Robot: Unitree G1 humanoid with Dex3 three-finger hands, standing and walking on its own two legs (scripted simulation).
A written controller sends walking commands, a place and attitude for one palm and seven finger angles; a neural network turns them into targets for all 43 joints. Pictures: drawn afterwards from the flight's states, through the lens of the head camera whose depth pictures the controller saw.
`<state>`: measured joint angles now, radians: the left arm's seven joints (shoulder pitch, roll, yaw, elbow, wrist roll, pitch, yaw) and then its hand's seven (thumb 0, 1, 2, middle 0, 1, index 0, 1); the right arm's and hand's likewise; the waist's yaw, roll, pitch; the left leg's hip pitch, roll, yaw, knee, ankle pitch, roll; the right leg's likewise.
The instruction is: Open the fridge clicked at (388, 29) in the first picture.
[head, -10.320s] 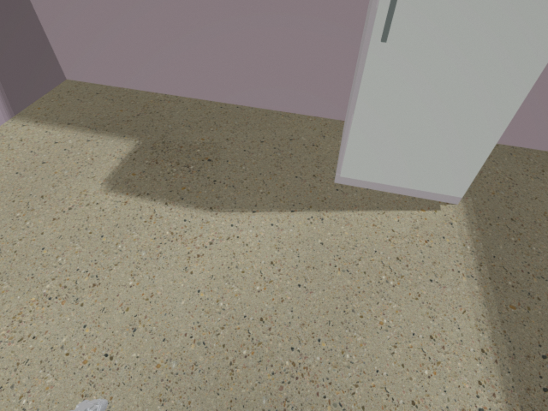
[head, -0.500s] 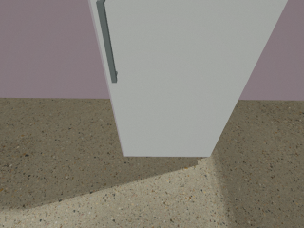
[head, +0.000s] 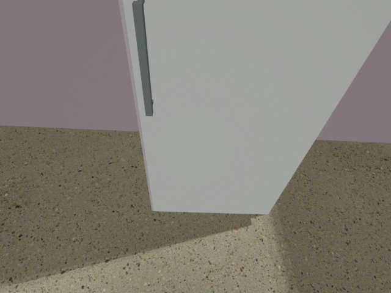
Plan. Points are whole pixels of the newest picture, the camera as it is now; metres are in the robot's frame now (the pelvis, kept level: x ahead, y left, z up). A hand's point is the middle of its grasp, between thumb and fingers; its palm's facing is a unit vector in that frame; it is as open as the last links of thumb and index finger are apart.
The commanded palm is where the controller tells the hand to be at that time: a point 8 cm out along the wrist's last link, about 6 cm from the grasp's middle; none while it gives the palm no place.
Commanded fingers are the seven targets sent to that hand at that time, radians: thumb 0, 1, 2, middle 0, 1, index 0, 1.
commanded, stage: shuffle to correct the standing spot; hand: left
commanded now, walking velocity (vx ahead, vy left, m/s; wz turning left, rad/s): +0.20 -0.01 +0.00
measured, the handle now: (145, 64) +0.58 +0.18 +0.17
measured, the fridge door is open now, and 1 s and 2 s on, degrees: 0 0 0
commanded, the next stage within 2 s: come to a stop and stand still in 0.32 s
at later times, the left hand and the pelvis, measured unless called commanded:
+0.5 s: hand (131, 289) +0.17 +0.15 -0.16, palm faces +0.13 -0.97 -0.20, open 7.2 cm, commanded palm none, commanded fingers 0.00 0.90 0.90 -0.20 -0.30 -0.20 -0.30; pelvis +0.13 -0.03 +0.01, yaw +4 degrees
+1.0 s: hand out of the picture +0.15 +0.14 -0.16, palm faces +0.12 -0.95 -0.29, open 7.4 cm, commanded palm none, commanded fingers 0.00 0.90 0.90 -0.20 -0.30 -0.20 -0.30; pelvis +0.13 -0.06 +0.00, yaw +4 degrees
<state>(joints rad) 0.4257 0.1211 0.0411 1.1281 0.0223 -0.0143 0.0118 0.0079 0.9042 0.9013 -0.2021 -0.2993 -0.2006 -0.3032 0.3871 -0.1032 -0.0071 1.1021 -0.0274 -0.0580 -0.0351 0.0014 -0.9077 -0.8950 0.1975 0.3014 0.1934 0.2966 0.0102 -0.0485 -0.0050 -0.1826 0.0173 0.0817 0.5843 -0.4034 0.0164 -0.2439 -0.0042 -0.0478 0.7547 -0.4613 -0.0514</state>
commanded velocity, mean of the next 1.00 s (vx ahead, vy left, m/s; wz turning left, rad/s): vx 0.00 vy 0.00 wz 0.02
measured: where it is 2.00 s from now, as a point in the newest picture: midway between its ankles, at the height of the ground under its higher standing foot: outside the picture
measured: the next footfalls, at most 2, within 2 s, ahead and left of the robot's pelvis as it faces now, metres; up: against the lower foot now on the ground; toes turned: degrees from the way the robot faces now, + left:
right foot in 0.26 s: +0.19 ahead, -0.14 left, +0.00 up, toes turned -5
left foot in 0.58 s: +0.24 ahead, +0.10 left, +0.00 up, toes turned +11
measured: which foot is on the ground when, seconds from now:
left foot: down 0.00-0.26, up 0.28-0.56, down 0.58-0.92, up 0.94-1.00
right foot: up 0.00-0.24, down 0.26-0.60, up 0.62-0.88, down 0.90-1.00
